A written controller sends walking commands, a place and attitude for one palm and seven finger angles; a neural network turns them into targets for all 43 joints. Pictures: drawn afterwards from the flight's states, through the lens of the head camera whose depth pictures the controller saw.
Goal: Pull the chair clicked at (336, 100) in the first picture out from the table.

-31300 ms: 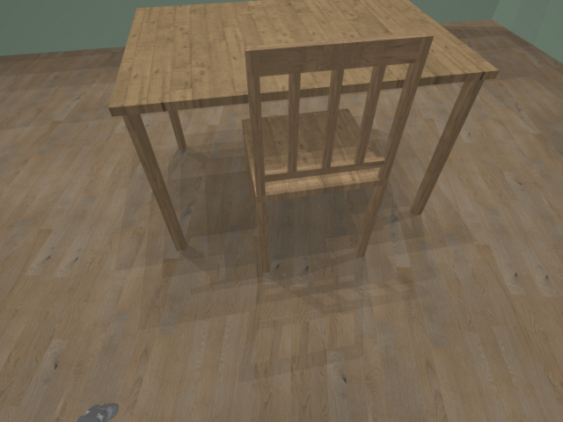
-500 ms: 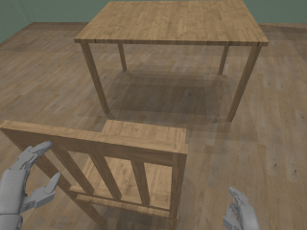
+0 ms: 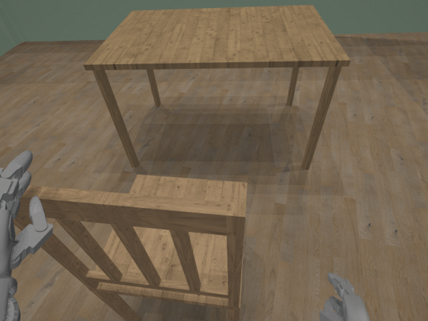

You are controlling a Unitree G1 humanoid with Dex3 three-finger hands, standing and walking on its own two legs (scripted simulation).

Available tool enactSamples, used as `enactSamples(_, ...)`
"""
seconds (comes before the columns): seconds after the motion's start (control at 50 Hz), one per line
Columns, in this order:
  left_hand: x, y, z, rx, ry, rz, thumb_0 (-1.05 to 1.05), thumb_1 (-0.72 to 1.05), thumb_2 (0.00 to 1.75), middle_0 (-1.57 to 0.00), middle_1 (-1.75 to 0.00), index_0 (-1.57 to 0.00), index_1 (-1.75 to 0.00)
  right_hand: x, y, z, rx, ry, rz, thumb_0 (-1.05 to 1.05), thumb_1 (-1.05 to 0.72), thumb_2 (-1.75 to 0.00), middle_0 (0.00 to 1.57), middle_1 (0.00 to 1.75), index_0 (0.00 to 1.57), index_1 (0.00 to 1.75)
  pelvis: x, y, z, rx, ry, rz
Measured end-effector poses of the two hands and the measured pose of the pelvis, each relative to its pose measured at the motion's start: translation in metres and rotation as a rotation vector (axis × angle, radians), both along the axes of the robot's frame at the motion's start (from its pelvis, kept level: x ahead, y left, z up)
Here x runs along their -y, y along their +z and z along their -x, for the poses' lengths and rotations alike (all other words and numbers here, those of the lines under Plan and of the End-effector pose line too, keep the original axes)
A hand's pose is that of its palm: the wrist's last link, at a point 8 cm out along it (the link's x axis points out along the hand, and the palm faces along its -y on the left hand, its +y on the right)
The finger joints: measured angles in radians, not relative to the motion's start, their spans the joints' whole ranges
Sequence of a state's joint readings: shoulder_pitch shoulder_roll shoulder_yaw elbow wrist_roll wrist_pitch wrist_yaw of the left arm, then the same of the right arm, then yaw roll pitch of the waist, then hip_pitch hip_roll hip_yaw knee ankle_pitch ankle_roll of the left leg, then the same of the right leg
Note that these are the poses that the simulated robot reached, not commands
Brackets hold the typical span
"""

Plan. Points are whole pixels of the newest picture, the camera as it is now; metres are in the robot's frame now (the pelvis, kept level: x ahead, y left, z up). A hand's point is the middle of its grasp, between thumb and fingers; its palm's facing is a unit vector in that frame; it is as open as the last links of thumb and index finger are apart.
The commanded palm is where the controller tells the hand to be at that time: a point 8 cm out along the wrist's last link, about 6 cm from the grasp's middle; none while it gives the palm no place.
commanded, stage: step back with the hand held close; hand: left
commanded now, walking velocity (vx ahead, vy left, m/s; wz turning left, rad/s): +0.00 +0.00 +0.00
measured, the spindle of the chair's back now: (140, 256) +0.25 +0.21 -0.07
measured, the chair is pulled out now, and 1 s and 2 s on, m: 0.73 0.73 0.73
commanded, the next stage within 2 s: stop stepping back and stand still in 1.30 s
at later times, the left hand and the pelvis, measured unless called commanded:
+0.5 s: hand (15, 263) +0.14 +0.27 +0.16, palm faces +0.37 -0.75 -0.55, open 7.4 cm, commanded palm +0.08 +0.31 +0.18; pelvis -0.06 +0.01 +0.00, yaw +0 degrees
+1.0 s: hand out of the picture +0.06 +0.28 +0.17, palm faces +0.43 -0.71 -0.56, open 7.4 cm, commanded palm +0.00 +0.32 +0.18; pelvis -0.13 +0.01 -0.01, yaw +3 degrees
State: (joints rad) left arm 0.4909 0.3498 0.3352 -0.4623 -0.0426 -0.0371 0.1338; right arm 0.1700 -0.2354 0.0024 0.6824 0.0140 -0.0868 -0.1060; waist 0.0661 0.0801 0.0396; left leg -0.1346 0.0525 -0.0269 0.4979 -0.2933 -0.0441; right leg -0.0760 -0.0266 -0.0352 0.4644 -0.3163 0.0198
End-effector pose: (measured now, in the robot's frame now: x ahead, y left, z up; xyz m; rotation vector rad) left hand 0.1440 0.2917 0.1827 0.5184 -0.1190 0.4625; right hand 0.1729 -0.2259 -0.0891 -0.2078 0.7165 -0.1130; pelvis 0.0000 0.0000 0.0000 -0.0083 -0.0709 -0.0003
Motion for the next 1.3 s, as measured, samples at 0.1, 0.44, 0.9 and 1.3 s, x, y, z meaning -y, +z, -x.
enactSamples(0.1,-0.009,-0.004,-0.001,-0.014,0.010,0.009,0.01,0.89,0.90,-0.20,-0.30,-0.21,-0.30,-0.005,-0.003,0.008,-0.025,-0.005,-0.007,0.01,-0.90,-0.90,0.20,0.30,0.20,0.30,-0.004,0.001,0.005,-0.008,0.000,0.004)
enactSamples(0.44,-0.013,0.001,0.030,-0.081,-0.119,-0.111,0.01,0.89,0.90,-0.21,-0.29,-0.21,-0.30,-0.015,0.002,0.053,-0.054,-0.084,-0.013,0.01,-0.90,-0.90,0.20,0.30,0.20,0.30,-0.017,0.001,0.048,-0.070,-0.014,-0.010)
enactSamples(0.9,-0.033,0.005,0.101,0.117,-0.080,-0.156,0.01,0.89,0.90,-0.21,-0.30,-0.21,-0.30,-0.021,0.005,0.128,0.011,-0.032,0.041,0.01,-0.90,-0.90,0.20,0.30,0.20,0.30,-0.018,-0.013,0.112,-0.074,0.052,0.026)
enactSamples(1.3,-0.027,0.001,0.136,0.122,-0.079,-0.124,0.01,0.89,0.90,-0.21,-0.30,-0.21,-0.30,-0.016,0.012,0.152,0.068,-0.005,0.031,0.01,-0.90,-0.90,0.21,0.30,0.20,0.30,-0.009,-0.010,0.163,-0.082,0.012,0.004)
